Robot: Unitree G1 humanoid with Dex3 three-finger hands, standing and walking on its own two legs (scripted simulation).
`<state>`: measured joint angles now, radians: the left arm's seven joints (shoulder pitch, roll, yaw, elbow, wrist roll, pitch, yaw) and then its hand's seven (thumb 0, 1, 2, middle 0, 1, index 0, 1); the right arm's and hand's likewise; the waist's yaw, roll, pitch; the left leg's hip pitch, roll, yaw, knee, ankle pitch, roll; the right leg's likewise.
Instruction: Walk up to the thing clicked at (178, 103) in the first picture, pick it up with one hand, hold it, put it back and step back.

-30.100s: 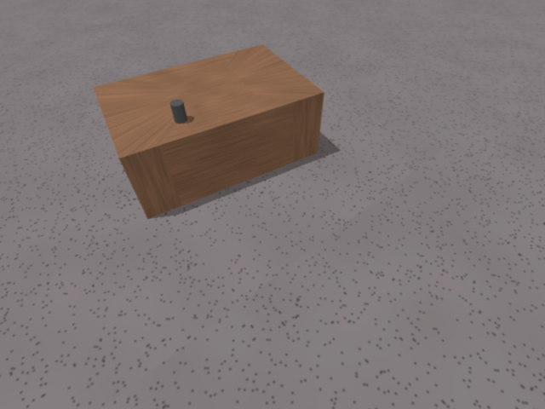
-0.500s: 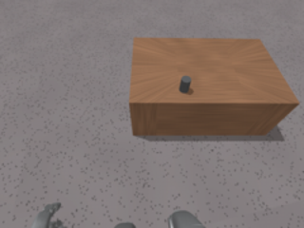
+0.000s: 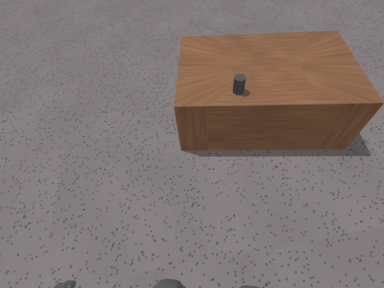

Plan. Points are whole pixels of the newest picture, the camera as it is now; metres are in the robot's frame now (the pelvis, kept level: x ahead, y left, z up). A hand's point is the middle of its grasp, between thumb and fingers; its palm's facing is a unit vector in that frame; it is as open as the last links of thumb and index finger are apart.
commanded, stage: step back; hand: right
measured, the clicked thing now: (239, 84) +1.05 -0.17 -0.32
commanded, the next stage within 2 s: stand in 1.02 s
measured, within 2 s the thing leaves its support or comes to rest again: neither
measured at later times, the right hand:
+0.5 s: hand out of the picture +0.03 -0.25 -0.14, palm faces -0.05 +0.93 -0.37, open 7.4 cm
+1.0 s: hand out of the picture +0.08 -0.23 -0.13, palm faces -0.02 +0.94 -0.34, open 7.4 cm
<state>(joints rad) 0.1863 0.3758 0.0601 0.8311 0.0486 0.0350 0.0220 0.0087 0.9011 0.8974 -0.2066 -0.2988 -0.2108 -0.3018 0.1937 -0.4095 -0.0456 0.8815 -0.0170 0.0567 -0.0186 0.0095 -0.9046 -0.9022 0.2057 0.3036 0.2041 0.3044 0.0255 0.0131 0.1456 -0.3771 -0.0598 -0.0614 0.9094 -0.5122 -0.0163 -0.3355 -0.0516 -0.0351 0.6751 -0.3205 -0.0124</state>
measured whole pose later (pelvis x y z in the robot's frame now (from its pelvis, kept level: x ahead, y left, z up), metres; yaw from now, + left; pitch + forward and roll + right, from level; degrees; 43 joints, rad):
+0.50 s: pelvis -0.06 +0.01 +0.01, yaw +1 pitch -2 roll +0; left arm 0.21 0.35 0.04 1.02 0.04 -0.01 -0.01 0.01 0.90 0.90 -0.20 -0.30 -0.21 -0.30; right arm 0.17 -0.38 -0.05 1.01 -0.03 -0.01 0.01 0.01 -0.90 -0.90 0.21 0.30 0.21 0.30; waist 0.03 0.00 0.05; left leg -0.26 -0.02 -0.03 0.57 -0.27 0.01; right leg -0.23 -0.02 -0.01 0.58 -0.31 0.01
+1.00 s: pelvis -0.04 +0.02 +0.02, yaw +1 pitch -2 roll +0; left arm 0.06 0.37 0.02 1.07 0.02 -0.02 0.00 0.01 0.91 0.90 -0.20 -0.30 -0.21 -0.30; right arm 0.07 -0.33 -0.03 1.08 -0.02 -0.01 0.01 0.01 -0.90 -0.90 0.21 0.30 0.21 0.30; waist 0.01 -0.01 0.05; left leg -0.17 -0.02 -0.03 0.46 -0.26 0.02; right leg -0.13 -0.02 -0.01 0.44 -0.27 0.02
